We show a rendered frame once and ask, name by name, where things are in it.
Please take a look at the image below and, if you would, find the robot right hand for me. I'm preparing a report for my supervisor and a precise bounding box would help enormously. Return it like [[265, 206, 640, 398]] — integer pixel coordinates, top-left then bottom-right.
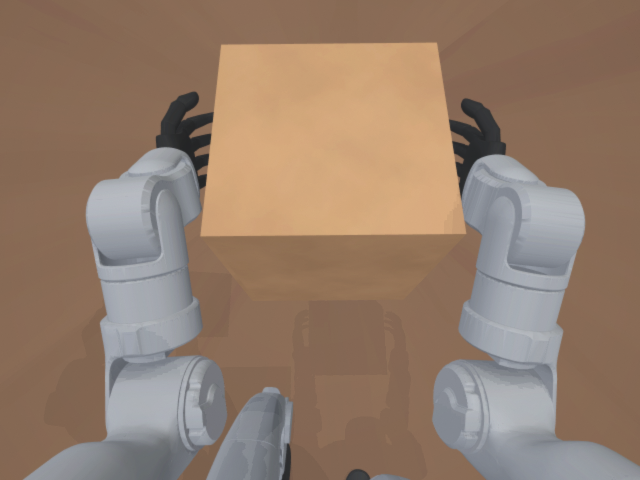
[[449, 98, 506, 199]]

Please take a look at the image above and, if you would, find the robot left hand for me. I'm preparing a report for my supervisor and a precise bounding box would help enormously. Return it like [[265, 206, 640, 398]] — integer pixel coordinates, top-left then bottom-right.
[[156, 92, 214, 189]]

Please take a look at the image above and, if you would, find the carton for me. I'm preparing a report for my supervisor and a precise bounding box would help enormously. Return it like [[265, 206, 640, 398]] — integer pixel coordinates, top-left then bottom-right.
[[200, 43, 466, 301]]

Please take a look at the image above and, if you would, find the left robot forearm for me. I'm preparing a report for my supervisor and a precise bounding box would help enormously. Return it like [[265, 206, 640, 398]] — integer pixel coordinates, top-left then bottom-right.
[[86, 147, 203, 432]]

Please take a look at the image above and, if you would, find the right robot forearm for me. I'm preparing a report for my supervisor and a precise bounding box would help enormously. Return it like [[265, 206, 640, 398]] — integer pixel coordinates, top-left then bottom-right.
[[458, 154, 585, 423]]

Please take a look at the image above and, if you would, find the right robot upper arm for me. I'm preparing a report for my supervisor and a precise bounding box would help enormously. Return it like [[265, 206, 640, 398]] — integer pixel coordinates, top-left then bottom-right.
[[432, 359, 640, 480]]

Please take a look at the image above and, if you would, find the robot left thigh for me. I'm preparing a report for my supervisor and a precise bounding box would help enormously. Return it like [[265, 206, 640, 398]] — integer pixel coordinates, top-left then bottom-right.
[[206, 392, 293, 480]]

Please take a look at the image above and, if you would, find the robot left shin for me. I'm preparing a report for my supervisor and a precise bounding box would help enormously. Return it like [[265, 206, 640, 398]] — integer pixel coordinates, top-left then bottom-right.
[[262, 387, 287, 480]]

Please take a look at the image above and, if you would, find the left robot upper arm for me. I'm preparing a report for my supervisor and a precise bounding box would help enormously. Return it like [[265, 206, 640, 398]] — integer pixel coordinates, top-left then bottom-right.
[[23, 355, 227, 480]]

